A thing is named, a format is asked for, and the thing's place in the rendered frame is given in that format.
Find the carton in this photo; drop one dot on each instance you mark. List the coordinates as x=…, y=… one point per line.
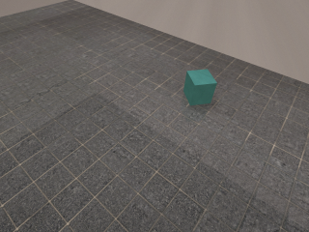
x=199, y=87

